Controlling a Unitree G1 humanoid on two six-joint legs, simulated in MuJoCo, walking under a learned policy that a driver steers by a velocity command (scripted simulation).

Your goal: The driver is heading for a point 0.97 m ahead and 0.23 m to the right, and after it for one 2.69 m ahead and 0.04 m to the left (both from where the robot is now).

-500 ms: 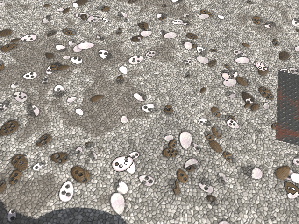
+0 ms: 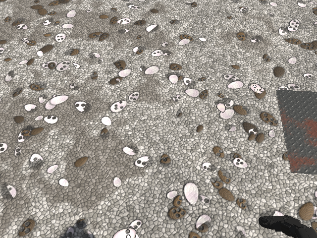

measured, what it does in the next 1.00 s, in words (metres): walks ahead, turning right: left foot, then right foot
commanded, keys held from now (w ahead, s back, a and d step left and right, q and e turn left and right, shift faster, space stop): e+shift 0.18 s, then w+e+shift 0.24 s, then e+shift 0.12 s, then shift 0.10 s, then q+shift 0.36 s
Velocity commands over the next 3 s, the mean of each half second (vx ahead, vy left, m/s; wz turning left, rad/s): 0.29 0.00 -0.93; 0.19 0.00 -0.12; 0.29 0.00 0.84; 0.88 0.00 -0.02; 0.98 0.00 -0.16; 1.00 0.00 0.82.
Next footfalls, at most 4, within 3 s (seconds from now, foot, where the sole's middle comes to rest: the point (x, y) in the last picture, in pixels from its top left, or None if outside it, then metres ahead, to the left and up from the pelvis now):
0.22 left None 0.14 0.16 -0.77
0.74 right None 0.23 -0.15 -0.77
1.22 left None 0.33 0.05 -0.77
1.70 right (226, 212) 0.56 -0.17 -0.77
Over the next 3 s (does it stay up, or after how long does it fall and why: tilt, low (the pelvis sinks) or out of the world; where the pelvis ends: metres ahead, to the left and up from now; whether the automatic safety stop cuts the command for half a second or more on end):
stays up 1.55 -0.20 -0.04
